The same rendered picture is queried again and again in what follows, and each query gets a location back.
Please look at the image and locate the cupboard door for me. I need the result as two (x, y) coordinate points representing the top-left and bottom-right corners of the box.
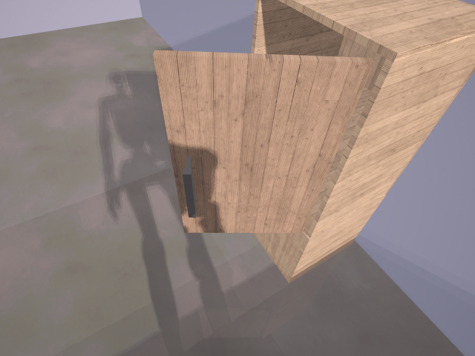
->
(153, 50), (375, 233)

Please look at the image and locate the handle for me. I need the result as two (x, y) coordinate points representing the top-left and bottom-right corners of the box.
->
(183, 156), (197, 217)

